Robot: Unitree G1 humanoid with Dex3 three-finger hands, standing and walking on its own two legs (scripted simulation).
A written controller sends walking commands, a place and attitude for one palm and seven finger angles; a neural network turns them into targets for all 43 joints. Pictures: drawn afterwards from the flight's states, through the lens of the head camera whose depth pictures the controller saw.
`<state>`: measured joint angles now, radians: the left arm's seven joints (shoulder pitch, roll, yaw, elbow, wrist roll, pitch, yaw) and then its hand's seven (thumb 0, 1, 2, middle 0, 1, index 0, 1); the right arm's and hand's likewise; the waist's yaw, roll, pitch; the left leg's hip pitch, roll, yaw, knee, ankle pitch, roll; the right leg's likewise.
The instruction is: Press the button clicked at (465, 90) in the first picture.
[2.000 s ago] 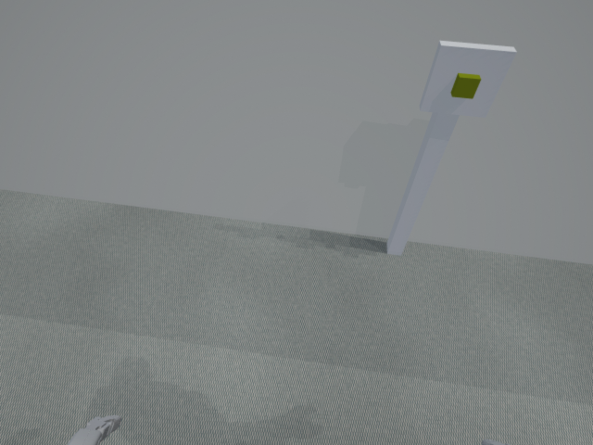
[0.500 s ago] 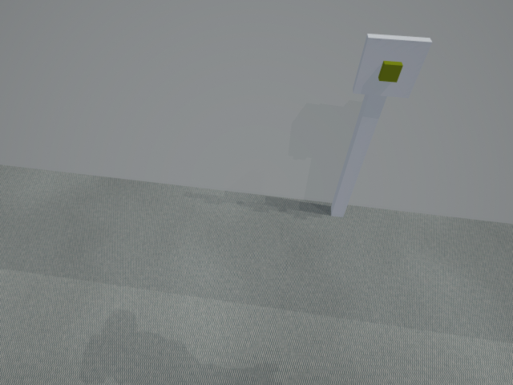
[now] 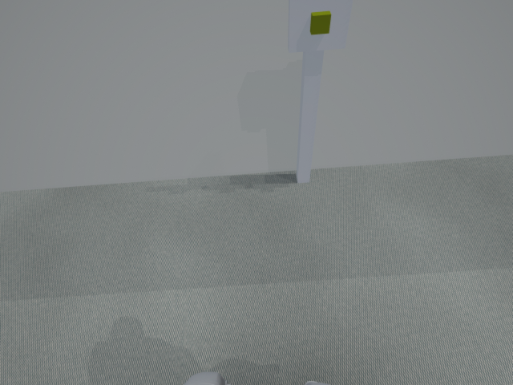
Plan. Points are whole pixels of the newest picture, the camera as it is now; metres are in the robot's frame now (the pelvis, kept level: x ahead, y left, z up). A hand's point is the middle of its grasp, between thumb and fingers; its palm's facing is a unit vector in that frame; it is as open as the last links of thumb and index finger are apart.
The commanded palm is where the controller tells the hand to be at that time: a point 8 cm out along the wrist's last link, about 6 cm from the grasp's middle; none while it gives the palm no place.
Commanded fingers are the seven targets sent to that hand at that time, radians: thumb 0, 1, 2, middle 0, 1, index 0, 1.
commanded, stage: walk to a spot facing it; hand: left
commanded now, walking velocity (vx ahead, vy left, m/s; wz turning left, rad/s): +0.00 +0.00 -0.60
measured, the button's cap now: (320, 22) +1.05 -0.09 +0.04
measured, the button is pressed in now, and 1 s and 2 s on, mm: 0 0 0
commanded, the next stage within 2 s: none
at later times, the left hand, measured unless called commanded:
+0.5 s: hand out of the picture +0.09 +0.21 -0.14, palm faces -0.17 -0.95 -0.26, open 7.4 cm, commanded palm none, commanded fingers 0.00 0.90 0.90 -0.20 -0.30 -0.20 -0.30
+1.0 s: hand (141, 373) +0.15 +0.24 -0.15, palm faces -0.55 -0.81 -0.19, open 7.4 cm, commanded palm none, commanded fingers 0.00 0.90 0.90 -0.20 -0.30 -0.20 -0.30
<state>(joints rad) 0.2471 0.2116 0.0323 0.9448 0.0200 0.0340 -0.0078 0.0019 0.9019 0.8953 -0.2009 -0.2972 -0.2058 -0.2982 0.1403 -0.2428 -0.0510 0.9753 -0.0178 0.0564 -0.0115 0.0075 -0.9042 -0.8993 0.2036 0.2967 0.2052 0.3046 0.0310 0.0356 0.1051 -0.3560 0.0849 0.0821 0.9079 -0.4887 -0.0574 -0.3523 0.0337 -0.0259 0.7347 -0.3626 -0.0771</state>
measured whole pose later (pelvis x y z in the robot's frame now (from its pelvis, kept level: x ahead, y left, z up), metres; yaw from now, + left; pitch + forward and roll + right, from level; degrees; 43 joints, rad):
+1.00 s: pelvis -0.02 +0.09 +0.03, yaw -37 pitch +1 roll -2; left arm 0.24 0.26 0.10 0.95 0.03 0.09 -0.05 0.00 0.91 0.90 -0.20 -0.30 -0.20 -0.30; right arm 0.29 -0.18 -0.03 0.92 -0.03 -0.01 -0.02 0.01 -0.90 -0.90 0.20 0.30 0.21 0.30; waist 0.00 -0.04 0.03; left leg -0.19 0.08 0.21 0.45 -0.27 0.03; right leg -0.45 -0.05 0.01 1.03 -0.37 0.08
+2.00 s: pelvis +0.22 -0.16 +0.03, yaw -63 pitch -2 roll +0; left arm 0.26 0.19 0.10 1.02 0.03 0.02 -0.02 0.00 0.91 0.90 -0.19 -0.30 -0.20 -0.30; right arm 0.36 -0.15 -0.05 1.06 -0.02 -0.07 -0.02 0.00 -0.93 -0.90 0.20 0.30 0.20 0.30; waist 0.01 -0.04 0.00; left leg -0.11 0.02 0.31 0.38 -0.25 0.07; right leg -0.67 -0.10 0.01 1.23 -0.08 0.02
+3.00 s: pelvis +0.29 -0.44 +0.01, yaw -61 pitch +0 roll -1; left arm 0.21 0.21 0.07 0.98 0.01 0.05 0.02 0.00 0.91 0.90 -0.20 -0.30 -0.20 -0.30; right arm 0.19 -0.18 -0.05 0.93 -0.03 0.02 0.00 0.00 -0.91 -0.90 0.20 0.30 0.20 0.30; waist -0.01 -0.03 0.10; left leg -0.36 0.01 0.12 0.61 -0.25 0.07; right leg -0.47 -0.08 -0.09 1.15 -0.48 0.05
